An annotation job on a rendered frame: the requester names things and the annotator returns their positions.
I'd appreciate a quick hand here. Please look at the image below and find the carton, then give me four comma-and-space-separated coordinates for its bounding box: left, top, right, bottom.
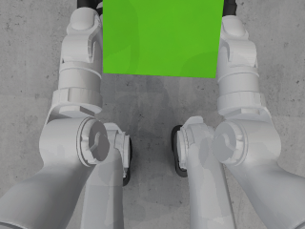
102, 0, 224, 78

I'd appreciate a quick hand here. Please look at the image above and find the robot left forearm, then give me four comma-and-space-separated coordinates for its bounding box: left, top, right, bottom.
39, 7, 103, 152

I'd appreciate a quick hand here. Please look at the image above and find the robot left upper arm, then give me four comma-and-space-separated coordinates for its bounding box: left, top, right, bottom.
0, 116, 111, 229

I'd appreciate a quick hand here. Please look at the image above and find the right robot thigh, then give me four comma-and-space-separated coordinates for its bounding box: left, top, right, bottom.
176, 123, 237, 229

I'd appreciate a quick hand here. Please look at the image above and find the robot right forearm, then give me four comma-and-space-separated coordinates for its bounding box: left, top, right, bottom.
216, 15, 277, 131

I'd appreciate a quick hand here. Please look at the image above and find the robot left shin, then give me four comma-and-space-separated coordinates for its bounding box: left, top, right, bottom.
104, 122, 128, 177

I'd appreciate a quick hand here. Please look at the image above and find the robot right upper arm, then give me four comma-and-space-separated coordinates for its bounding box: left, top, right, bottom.
212, 118, 305, 229

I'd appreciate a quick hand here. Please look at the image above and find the left robot hand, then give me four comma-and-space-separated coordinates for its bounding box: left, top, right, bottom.
76, 0, 103, 16

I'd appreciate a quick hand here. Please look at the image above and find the right robot hand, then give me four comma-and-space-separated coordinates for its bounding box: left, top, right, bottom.
222, 0, 237, 17

